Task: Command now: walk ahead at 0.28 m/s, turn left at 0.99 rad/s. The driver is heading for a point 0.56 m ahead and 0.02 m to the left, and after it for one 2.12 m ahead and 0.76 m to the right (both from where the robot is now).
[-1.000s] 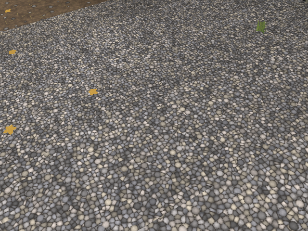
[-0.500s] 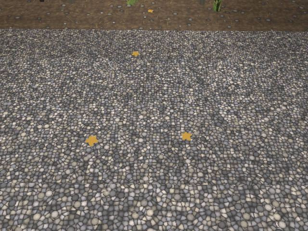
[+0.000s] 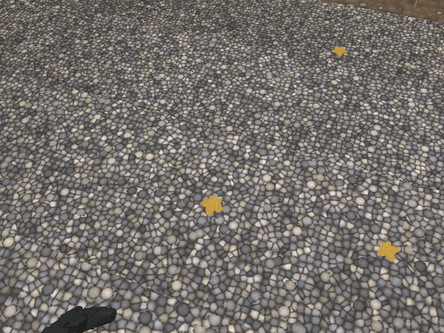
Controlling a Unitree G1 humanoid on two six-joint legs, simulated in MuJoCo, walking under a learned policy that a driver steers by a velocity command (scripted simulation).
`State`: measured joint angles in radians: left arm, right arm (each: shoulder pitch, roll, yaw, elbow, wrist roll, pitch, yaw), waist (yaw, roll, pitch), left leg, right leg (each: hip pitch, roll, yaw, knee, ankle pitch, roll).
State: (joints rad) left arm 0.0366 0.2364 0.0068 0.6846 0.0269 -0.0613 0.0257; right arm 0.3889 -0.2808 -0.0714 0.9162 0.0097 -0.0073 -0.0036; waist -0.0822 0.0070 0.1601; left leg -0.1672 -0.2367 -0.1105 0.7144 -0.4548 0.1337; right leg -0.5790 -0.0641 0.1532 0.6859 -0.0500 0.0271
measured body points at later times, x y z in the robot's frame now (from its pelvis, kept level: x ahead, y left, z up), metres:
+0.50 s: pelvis +0.16 +0.01 +0.02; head +0.15 +0.03 +0.47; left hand +0.10 +0.29 -0.12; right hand +0.43 -0.16 -0.05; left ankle +0.15 +0.09 -0.71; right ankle +0.17 -0.16 -0.69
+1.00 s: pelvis +0.46 +0.10 -0.08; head +0.49 +0.10 +0.37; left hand +0.60 +0.38 -0.17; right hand +0.46 -0.18 -0.21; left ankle +0.16 +0.09 -0.69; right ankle +0.63 +0.05 -0.80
